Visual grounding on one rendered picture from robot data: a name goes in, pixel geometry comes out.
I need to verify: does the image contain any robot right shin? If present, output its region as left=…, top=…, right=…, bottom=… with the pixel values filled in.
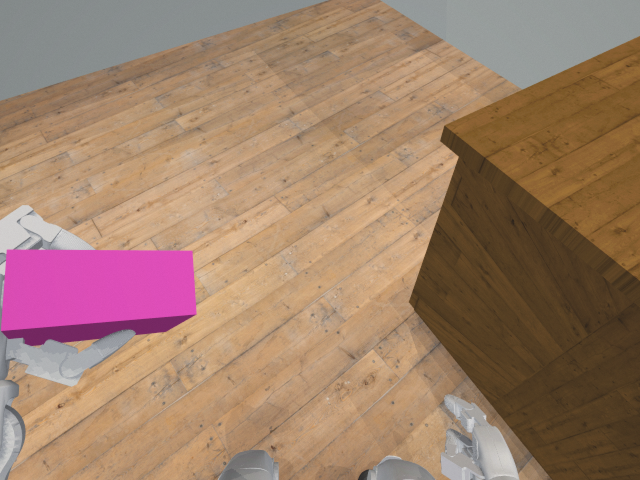
left=377, top=455, right=402, bottom=466

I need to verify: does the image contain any sponge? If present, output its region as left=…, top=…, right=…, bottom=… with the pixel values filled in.
left=1, top=250, right=197, bottom=346

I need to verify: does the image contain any right robot hand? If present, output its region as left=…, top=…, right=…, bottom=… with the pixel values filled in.
left=441, top=394, right=519, bottom=480

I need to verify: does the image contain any table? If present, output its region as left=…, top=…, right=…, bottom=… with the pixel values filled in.
left=409, top=36, right=640, bottom=480

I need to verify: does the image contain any robot left forearm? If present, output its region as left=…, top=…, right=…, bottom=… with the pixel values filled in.
left=0, top=380, right=26, bottom=480

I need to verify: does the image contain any left robot hand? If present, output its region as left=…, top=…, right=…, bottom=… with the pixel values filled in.
left=0, top=205, right=136, bottom=387

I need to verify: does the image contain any right robot thigh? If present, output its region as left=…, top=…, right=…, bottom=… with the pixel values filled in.
left=367, top=459, right=436, bottom=480

